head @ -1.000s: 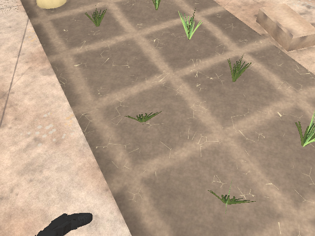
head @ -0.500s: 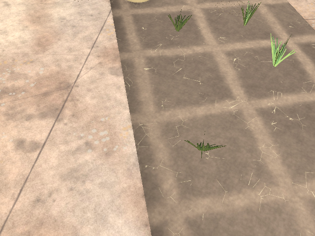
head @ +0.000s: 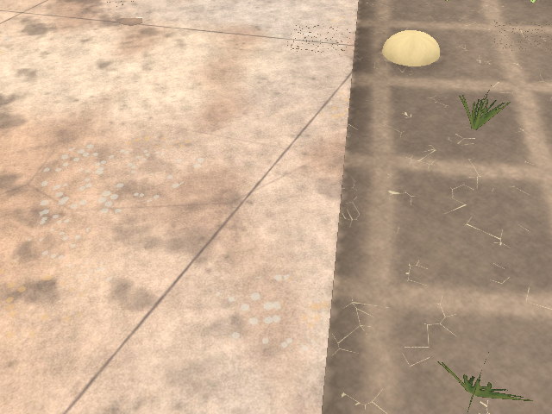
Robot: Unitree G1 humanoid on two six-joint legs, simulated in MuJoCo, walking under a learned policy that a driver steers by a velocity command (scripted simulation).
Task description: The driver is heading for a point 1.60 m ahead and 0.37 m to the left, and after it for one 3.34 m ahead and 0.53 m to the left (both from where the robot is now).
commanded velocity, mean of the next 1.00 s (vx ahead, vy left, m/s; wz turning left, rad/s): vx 0.50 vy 0.00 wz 0.50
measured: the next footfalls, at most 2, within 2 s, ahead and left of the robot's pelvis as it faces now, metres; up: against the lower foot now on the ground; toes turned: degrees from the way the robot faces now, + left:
left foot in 0.26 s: +0.25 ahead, +0.11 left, +0.16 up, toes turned +14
right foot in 0.74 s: +0.63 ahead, +0.09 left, +0.16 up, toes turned +28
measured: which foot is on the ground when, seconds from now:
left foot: up 0.00-0.24, down 0.26-0.76, up 0.78-1.00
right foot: down 0.00-0.26, up 0.28-0.72, down 0.74-1.00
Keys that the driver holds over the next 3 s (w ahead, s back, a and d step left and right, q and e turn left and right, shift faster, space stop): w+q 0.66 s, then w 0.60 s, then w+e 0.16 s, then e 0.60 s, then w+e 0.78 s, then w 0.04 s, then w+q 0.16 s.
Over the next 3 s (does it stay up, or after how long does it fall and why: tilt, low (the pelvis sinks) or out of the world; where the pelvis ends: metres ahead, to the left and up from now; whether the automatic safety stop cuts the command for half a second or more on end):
stays up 1.23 0.30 0.17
